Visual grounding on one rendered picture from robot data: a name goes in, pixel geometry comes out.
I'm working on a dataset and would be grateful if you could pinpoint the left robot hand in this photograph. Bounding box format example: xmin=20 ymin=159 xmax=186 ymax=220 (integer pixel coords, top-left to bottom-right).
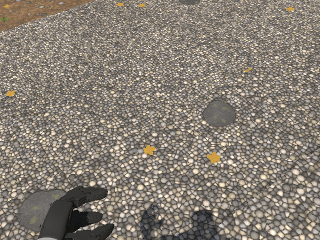
xmin=38 ymin=185 xmax=114 ymax=240

